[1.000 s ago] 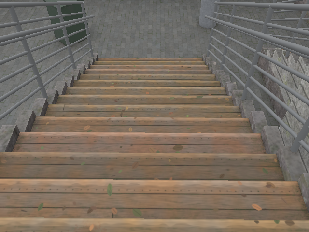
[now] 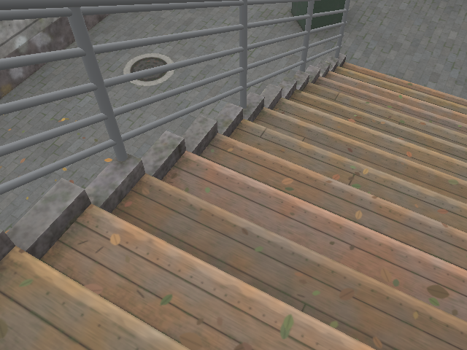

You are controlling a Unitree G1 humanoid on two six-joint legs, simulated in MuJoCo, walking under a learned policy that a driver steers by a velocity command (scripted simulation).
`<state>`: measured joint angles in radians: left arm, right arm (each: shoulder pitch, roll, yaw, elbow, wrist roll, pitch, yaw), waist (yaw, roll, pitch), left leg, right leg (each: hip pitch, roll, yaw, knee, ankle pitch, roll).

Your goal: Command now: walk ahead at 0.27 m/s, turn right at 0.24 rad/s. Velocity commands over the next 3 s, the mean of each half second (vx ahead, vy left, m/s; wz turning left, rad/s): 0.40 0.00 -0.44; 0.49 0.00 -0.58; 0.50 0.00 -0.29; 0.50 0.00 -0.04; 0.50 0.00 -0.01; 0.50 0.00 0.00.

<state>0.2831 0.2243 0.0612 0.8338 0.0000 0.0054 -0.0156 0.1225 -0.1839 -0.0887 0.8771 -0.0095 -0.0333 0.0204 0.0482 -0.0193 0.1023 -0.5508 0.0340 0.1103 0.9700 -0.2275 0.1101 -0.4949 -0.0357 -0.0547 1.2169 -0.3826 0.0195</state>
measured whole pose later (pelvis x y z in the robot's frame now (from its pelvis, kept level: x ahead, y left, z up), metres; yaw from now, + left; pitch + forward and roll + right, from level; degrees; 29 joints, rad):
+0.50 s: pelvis +0.19 +0.01 -0.11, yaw -16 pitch +2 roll +2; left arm 0.53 0.13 0.06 0.85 -0.02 0.01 0.06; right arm -0.04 -0.19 -0.04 0.77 0.04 -0.07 0.01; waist 0.11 0.00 -0.06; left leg -0.45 -0.03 -0.05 0.63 -0.16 -0.03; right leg -0.17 0.05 0.17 0.58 -0.43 -0.05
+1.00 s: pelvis +0.41 -0.07 -0.21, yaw -32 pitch +4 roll +3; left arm 0.08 0.23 0.06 0.65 -0.03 0.00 -0.08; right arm 0.47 -0.22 -0.04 0.94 0.02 -0.04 -0.05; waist -0.12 -0.05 -0.01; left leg -0.17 0.07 0.20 1.05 -0.86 -0.04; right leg -0.55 -0.02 0.03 0.51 0.33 -0.08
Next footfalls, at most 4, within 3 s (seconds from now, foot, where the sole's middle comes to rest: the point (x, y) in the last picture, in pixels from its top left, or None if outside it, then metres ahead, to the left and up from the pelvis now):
0.14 right None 0.12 -0.08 -0.88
0.52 left None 0.33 0.12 -0.88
1.04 right None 0.49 -0.23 -1.04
1.54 left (306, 279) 0.86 -0.20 -1.20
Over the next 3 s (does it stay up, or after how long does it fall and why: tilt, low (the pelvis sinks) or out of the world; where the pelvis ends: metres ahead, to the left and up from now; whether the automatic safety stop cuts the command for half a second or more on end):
stays up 1.36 -0.66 -0.77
